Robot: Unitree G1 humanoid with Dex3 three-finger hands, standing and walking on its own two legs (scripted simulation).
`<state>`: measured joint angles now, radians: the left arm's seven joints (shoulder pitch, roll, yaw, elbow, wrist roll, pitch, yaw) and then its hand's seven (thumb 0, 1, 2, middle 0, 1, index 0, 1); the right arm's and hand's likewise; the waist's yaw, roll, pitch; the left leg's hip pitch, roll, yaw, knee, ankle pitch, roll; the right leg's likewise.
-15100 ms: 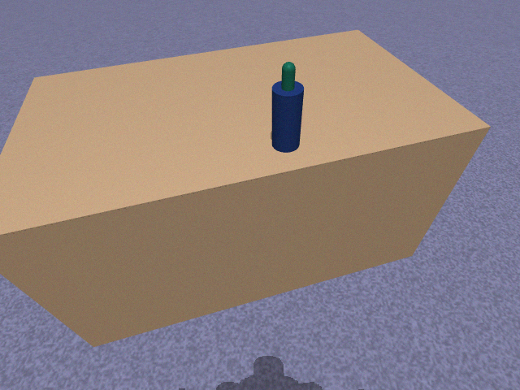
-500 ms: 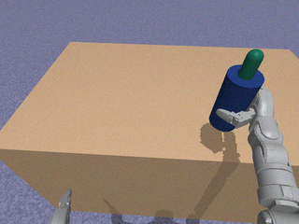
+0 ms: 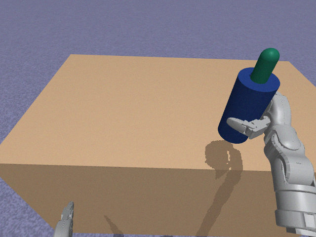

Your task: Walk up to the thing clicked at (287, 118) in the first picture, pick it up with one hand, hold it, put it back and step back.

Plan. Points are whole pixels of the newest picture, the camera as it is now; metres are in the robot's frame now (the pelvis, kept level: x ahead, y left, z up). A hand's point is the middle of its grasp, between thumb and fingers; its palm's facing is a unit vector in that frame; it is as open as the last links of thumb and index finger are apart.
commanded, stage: lift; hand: right
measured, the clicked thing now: (248, 98) +0.36 -0.16 +0.23
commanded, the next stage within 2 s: hold in 0.26 s
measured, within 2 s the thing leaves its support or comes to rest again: neither
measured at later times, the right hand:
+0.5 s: hand (252, 106) +0.35 -0.17 +0.22, palm faces +0.14 +0.99 -0.03, open 11.0 cm
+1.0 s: hand (255, 98) +0.34 -0.17 +0.24, palm faces +0.12 +0.99 -0.03, open 11.0 cm
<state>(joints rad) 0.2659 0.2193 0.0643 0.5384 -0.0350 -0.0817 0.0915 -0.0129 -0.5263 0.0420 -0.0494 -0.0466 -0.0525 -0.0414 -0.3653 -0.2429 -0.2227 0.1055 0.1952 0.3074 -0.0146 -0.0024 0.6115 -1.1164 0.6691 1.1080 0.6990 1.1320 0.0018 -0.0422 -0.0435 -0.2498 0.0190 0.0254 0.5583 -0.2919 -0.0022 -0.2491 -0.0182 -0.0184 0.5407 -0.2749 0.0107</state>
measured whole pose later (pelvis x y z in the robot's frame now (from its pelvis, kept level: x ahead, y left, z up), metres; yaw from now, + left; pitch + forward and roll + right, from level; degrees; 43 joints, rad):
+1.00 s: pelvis +0.01 +0.00 +0.00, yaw -1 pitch -2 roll +0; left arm 0.22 0.24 0.09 0.65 -0.04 -0.18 0.08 -0.01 -0.53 0.05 -0.05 -0.05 -0.05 -0.05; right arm -0.38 -0.26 -0.26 -0.10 0.23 0.59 0.02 0.00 0.61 -1.12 0.67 1.11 0.70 1.13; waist -0.01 -0.07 -0.06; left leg -0.19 0.02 0.04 0.51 -0.28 0.00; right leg -0.19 -0.01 -0.01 0.50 -0.26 0.01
